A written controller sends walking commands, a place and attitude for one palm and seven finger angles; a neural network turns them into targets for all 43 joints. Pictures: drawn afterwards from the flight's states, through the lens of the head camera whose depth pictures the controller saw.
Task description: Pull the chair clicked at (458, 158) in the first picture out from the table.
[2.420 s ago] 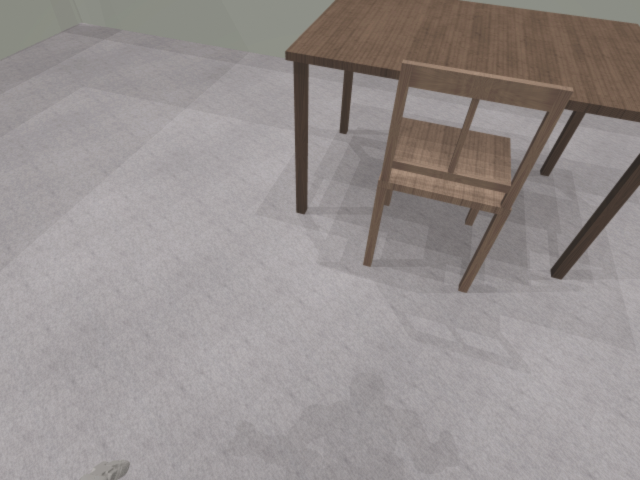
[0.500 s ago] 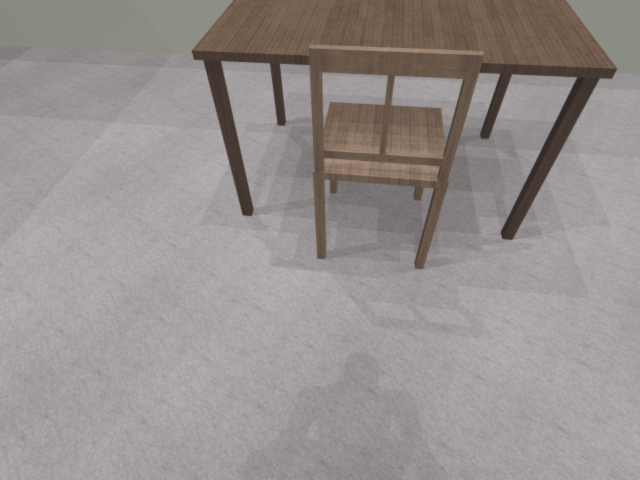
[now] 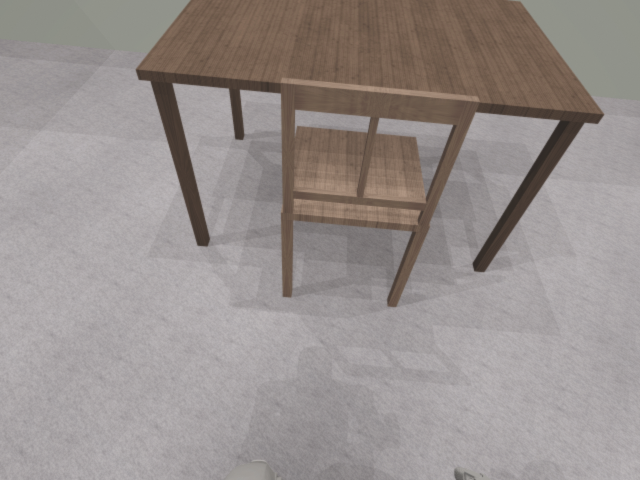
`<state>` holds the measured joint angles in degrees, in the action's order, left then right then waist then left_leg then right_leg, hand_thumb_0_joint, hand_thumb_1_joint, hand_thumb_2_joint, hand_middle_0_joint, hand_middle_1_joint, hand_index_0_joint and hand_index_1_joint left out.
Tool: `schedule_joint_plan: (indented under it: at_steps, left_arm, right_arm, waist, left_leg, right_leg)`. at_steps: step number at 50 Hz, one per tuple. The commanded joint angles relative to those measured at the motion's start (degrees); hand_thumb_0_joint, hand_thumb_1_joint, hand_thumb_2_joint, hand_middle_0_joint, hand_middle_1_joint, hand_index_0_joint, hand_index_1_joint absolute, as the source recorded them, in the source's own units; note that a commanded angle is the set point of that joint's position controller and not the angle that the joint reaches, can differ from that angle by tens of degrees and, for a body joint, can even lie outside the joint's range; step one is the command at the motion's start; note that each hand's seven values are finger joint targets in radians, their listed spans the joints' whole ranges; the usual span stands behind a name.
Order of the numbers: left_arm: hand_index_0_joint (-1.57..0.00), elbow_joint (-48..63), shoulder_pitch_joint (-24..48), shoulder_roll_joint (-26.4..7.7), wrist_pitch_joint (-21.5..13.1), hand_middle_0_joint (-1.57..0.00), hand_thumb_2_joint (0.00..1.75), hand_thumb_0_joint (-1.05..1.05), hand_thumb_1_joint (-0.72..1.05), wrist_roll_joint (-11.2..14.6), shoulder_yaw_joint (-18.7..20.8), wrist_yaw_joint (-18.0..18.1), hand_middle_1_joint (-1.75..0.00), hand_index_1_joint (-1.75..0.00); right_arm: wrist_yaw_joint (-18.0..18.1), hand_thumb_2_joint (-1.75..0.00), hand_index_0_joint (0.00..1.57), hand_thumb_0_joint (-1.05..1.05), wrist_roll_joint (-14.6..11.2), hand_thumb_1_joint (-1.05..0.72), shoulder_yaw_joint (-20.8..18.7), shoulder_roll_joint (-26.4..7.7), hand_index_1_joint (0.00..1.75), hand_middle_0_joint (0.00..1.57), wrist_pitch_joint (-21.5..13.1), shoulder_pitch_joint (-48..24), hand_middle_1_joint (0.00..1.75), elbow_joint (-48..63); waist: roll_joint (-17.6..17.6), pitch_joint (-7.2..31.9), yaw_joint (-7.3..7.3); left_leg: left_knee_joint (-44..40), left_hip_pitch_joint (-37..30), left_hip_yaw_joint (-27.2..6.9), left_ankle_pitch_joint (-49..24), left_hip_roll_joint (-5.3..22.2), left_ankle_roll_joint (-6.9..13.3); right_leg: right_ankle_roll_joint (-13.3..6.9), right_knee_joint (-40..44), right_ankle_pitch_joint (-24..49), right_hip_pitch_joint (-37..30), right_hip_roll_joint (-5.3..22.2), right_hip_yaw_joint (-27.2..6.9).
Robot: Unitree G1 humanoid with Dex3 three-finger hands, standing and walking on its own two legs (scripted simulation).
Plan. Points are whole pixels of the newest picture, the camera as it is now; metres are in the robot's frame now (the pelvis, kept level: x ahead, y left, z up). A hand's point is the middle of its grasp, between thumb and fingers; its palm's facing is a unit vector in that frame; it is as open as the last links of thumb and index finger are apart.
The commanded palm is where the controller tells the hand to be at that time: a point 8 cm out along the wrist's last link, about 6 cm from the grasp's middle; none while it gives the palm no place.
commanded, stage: take the last steps up to it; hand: left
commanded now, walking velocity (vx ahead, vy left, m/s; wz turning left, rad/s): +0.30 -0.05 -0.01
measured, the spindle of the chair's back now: (366, 158) +0.82 -0.03 -0.11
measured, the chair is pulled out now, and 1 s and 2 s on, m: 0.00 0.00 0.00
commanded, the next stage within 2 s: come to a stop and stand still in 0.88 s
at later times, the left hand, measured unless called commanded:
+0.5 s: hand (219, 393) +0.25 +0.18 -0.15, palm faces -0.09 -0.99 -0.12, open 7.4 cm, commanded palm none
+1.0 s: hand (246, 364) +0.31 +0.16 -0.18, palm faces +0.07 -0.99 -0.14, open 7.3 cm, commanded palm none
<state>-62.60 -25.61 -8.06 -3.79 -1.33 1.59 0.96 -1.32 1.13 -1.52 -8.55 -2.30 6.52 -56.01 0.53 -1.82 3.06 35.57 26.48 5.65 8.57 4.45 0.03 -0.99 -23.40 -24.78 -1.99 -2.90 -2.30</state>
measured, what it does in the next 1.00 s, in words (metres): walks ahead: right foot, then left foot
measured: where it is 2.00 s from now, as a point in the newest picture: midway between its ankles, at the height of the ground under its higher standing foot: (342, 437)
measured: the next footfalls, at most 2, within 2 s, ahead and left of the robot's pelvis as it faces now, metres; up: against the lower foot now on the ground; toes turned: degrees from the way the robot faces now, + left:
right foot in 0.64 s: +0.31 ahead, -0.14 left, +0.00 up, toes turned -11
left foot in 1.00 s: +0.42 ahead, +0.07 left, +0.00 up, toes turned +1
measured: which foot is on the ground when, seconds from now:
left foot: down 0.00-0.64, up 0.66-0.98, down 1.00-1.00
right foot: down 0.00-0.02, up 0.04-0.62, down 0.64-1.00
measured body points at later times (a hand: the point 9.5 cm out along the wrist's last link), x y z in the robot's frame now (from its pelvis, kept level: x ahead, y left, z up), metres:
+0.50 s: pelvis +0.16 +0.02 +0.02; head +0.17 +0.04 +0.47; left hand +0.26 +0.23 -0.14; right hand +0.04 -0.17 -0.12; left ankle +0.10 +0.10 -0.72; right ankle +0.24 -0.14 -0.68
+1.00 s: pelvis +0.32 -0.01 +0.01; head +0.33 +0.01 +0.46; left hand +0.31 +0.21 -0.16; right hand +0.39 -0.26 -0.13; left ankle +0.37 +0.07 -0.72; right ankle +0.27 -0.13 -0.72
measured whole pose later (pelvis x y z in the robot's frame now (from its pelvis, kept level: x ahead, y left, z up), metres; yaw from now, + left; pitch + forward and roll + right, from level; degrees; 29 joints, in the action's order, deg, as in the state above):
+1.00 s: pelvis +0.32 -0.01 +0.01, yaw +1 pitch +0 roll -4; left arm -62.7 -18.4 -9.4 -2.3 -1.4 2.5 0.8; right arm 0.1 1.6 -3.1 -10.3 -2.1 12.1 -58.3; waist -0.3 -0.3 0.3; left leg 37.1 22.0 5.8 14.3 5.2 0.8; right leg -0.4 -26.2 -18.4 7.2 -0.1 11.6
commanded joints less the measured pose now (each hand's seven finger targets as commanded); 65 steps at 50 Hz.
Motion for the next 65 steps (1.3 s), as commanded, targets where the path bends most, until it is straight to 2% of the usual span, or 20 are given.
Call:
schedule_joint_plan:
  at_steps: [1, 2, 4, 8, 16, 24, 28, 30, 31, 32, 33, 36, 41, 47, 49, 50, 51, 52, 56, 65]
  left_arm:
    - [-0.2, 3.0, -5.6, -4.9, -0.1, -0.2, 0.9, 0.0, 0.9, 1.3, 1.8, 0.2, -0.3, -0.3]
    - [-0.2, 3.6, -3.1, -6.3, 0.1, -0.2, 0.9, 0.0, 0.9, 0.6, 2.1, 0.4, -0.3, -0.3]
    - [-0.2, 3.4, 1.9, -5.1, 0.6, -0.2, 0.9, 0.0, 0.9, 0.0, 2.0, -0.4, -0.3, -0.3]
    - [-0.2, 2.6, 0.9, -2.1, 2.7, -0.2, 0.9, 0.0, 0.9, -0.7, 2.1, -1.4, -0.3, -0.3]
    - [-0.2, 5.6, 11.2, -3.7, 3.7, -0.2, 0.9, 0.0, 0.9, -0.7, 2.1, -2.0, -0.3, -0.3]
    - [-0.2, 8.6, 22.8, -3.2, 2.8, -0.2, 0.9, 0.0, 0.9, -0.2, 1.4, -2.1, -0.3, -0.3]
    - [-0.2, 8.3, 21.8, -2.6, 2.0, -0.2, 0.9, 0.0, 0.9, -0.1, 1.5, -2.0, -0.3, -0.3]
    - [-0.2, 5.4, 13.4, -4.1, 1.3, -0.2, 0.9, 0.0, 0.9, -0.3, 2.2, -1.7, -0.3, -0.3]
    - [-0.2, 3.1, 5.7, -7.1, 0.7, -0.2, 0.9, 0.0, 0.9, -0.4, 3.0, -1.2, -0.3, -0.3]
    - [-0.2, 0.9, -2.8, -12.5, 0.1, -0.2, 0.9, 0.0, 0.9, -0.4, 4.5, -0.6, -0.3, -0.3]
    - [-0.2, 0.2, -6.2, -14.9, 0.2, -0.2, 0.9, 0.0, 0.9, 0.5, 4.6, -0.4, -0.3, -0.3]
    - [-0.2, 2.3, 5.3, -8.3, 0.3, -0.2, 0.9, 0.0, 0.9, 0.6, 3.0, 0.2, -0.3, -0.3]
    - [-0.2, 4.1, 9.7, -3.5, -0.4, -0.2, 0.9, 0.0, 0.9, -0.3, 1.5, 0.8, -0.3, -0.3]
    - [-0.2, 2.8, 7.5, -7.1, 0.5, -0.2, 0.9, 0.0, 0.9, -0.1, 2.0, 0.2, -0.3, -0.3]
    - [-0.2, 2.4, 7.2, -6.8, 1.1, -0.2, 0.9, 0.0, 0.9, 0.0, 1.9, 0.1, -0.3, -0.3]
    - [-0.2, 2.4, 6.2, -4.8, 1.5, -0.2, 0.9, 0.0, 0.9, 0.4, 1.4, 0.0, -0.3, -0.3]
    - [-0.2, 2.8, 3.9, -2.0, 1.8, -0.2, 0.9, 0.0, 0.9, 1.2, 0.7, 0.0, -0.3, -0.3]
    - [-0.2, 2.6, 4.2, -2.9, 2.0, -0.2, 0.9, 0.0, 0.9, 1.0, 0.4, 0.5, -0.3, -0.3]
    - [-0.2, -0.4, 3.3, -3.1, 3.8, -0.2, 0.9, 0.0, 0.9, 0.9, 0.1, 1.5, -0.3, -0.3]
    - [-0.2, 3.9, 5.7, -3.8, 7.2, -0.2, 0.9, 0.0, 0.9, 0.2, 2.1, 1.3, -0.3, -0.3]
  right_arm:
    - [2.3, -0.9, 0.2, 0.0, 0.4, -0.9, -4.0, -16.9, 0.3, 0.2, -1.4, 24.9, 0.3, -3.2]
    - [2.3, -0.9, 0.2, 0.0, -0.2, -0.9, -3.4, -15.0, 0.3, 0.2, -0.6, 20.6, 0.3, -2.5]
    - [2.7, -0.9, 0.2, 0.0, 0.0, -0.9, -2.1, -8.8, 0.3, 0.2, -1.3, 13.3, 0.3, -1.3]
    - [2.9, -0.9, 0.2, 0.0, 0.0, -0.9, -1.2, -3.9, 0.3, 0.2, -2.7, 13.0, 0.3, -2.7]
    - [3.2, -0.9, 0.2, 0.0, -0.1, -0.9, -1.6, -6.2, 0.3, 0.2, -2.7, 18.8, 0.3, -5.1]
    - [3.1, -0.9, 0.2, 0.0, 0.6, -0.9, -1.9, -5.9, 0.3, 0.2, -1.8, 25.7, 0.3, -8.6]
    - [3.2, -0.9, 0.2, 0.0, 0.8, -0.9, -1.9, -6.1, 0.3, 0.2, -1.5, 25.9, 0.3, -9.2]
    - [3.1, -0.9, 0.2, 0.0, 0.3, -0.9, -1.6, -5.1, 0.3, 0.2, -1.5, 24.7, 0.3, -9.4]
    - [2.7, -0.9, 0.2, 0.0, -0.4, -0.9, -1.4, -4.1, 0.3, 0.2, -1.7, 24.1, 0.3, -9.0]
    - [2.2, -0.9, 0.2, 0.0, -0.8, -0.9, -0.8, -1.4, 0.3, 0.2, -2.1, 24.2, 0.3, -7.2]
    - [2.5, -0.9, 0.2, 0.0, -0.8, -0.9, -0.8, -2.7, 0.3, 0.2, -1.7, 20.6, 0.3, -5.7]
    - [2.0, -0.9, 0.2, 0.0, -0.3, -0.9, -1.7, -1.3, 0.3, 0.2, -0.7, 16.5, 0.3, -5.5]
    - [1.5, -0.9, 0.2, 0.0, 0.4, -0.9, -1.5, 1.9, 0.3, 0.2, 1.6, 19.1, 0.3, -5.3]
    - [0.9, -0.9, 0.2, 0.0, 0.5, -0.9, -1.1, -0.1, 0.3, 0.2, 0.4, 13.3, 0.3, -2.8]
    - [1.1, -0.9, 0.2, 0.0, 0.5, -0.9, -1.3, -2.1, 0.3, 0.2, -0.2, 16.8, 0.3, -4.0]
    - [1.7, -0.9, 0.2, 0.0, 0.6, -0.9, -1.5, -5.5, 0.3, 0.2, -0.7, 19.2, 0.3, -4.5]
    - [2.6, -0.9, 0.2, 0.0, 0.8, -0.9, -1.9, -10.1, 0.3, 0.2, -0.8, 20.4, 0.3, -3.9]
    - [3.3, -0.9, 0.2, 0.0, 0.4, -0.9, -1.4, -10.1, 0.3, 0.2, 0.0, 18.2, 0.3, -3.7]
    - [4.9, -0.9, 0.2, 0.0, 0.0, -0.9, 0.1, -7.5, 0.3, 0.2, 0.3, 8.5, 0.3, -3.0]
    - [4.5, -0.9, 0.2, 0.0, 0.0, -0.9, -2.8, -9.4, 0.3, 0.2, 3.0, 4.6, 0.3, -0.6]
  waist:
    - [-20.1, 15.5, -8.46]
    - [-12.3, 10.2, -7.3]
    - [-6.7, 0.2, -4.74]
    - [-6.9, 0.0, -1.91]
    - [-5.1, -3.4, -3.57]
    - [-5.6, -6.2, -7.57]
    - [-7.0, -4.9, -6.83]
    - [-4.1, -0.6, -2.82]
    - [0.1, 4.1, 0.68]
    - [12.5, 10.4, 2.67]
    - [11.1, 11.3, 3.62]
    - [4.3, 0.8, -0.94]
    - [5.9, -3.5, -6.19]
    - [5.5, -2.0, -4.43]
    - [2.0, -0.8, -5.88]
    - [-7.2, 1.6, -6.45]
    - [-17.4, 4.4, -5.62]
    - [-14.5, 3.9, -4.9]
    - [-8.9, 1.5, -2.48]
    - [-8.7, 3.4, -2.63]
  left_leg:
    - [-15.9, -38.8, -32.4, -15.6, 23.6, 11.3]
    - [-19.6, -30.5, -32.6, -4.0, 23.8, 13.4]
    - [-22.5, -18.7, -25.4, 1.8, 19.0, 10.9]
    - [-23.7, -12.2, -9.3, -4.8, 11.5, 7.4]
    - [-26.9, -20.2, -8.8, -4.6, 12.2, 8.9]
    - [-25.0, -23.5, -8.9, -6.4, 12.8, 10.5]
    - [-20.7, -23.0, -7.3, -8.9, 11.6, 9.2]
    - [-10.5, -18.3, -3.6, -14.2, 8.3, 6.7]
    - [0.6, -9.9, -0.6, -11.8, 5.8, 4.7]
    - [16.1, 4.0, 4.9, 9.0, -1.1, 1.9]
    - [30.2, 9.1, 0.4, 26.2, -3.4, 1.8]
    - [35.4, 8.6, -4.4, 16.1, 2.4, 2.3]
    - [21.8, 0.3, -2.2, 9.8, 2.9, 0.4]
    - [2.5, -8.7, 1.1, 6.5, -0.5, 0.6]
    - [-5.4, -17.4, 1.0, 2.0, -1.2, 0.4]
    - [-10.5, -22.4, -6.5, -6.3, 3.8, 1.9]
    - [-15.2, -26.1, -20.5, -22.3, 16.2, 7.5]
    - [-17.0, -23.0, -22.7, -33.7, 19.8, 11.9]
    - [-14.2, -21.2, -10.6, -51.9, 15.0, 10.1]
    - [-15.3, -17.7, -5.5, -31.8, 13.6, 10.1]
  right_leg:
    - [-0.8, -46.7, -9.4, 30.1, -1.7, 3.3]
    - [-1.9, -51.7, -8.5, 31.7, 1.9, -0.2]
    - [-0.8, -53.7, 1.7, 35.6, 6.2, 0.2]
    - [0.8, -45.6, 9.4, 30.6, 7.9, 1.7]
    - [3.1, -31.4, 15.3, 38.5, 10.8, 3.3]
    - [1.4, -16.4, 11.0, 35.3, 9.2, 6.9]
    - [0.2, -9.5, 9.8, 27.5, 6.6, 9.5]
    - [-1.5, -3.2, 14.6, 12.3, 4.3, 11.0]
    - [-4.0, -2.4, 14.9, -1.2, 9.7, 4.2]
    - [-9.4, 1.0, 18.7, -14.7, 23.6, -12.6]
    - [-13.3, 5.5, 25.9, -14.2, 28.9, -19.8]
    - [-10.8, 10.0, 18.0, 4.8, 23.6, -8.2]
    - [-8.6, 12.4, 25.8, 19.2, 18.5, 5.5]
    - [-7.9, 8.1, 18.9, 17.2, 16.3, 4.5]
    - [-5.7, 0.7, 14.5, 19.0, 14.0, 5.9]
    - [-3.1, -9.1, 13.1, 21.3, 9.8, 8.0]
    - [0.5, -18.2, 0.6, 26.1, 5.0, 11.1]
    - [1.0, -25.1, -11.3, 25.4, 4.7, 6.7]
    - [2.3, -24.8, -4.9, 22.2, 7.8, 2.3]
    - [3.2, -31.5, -0.3, 23.9, 5.8, 2.5]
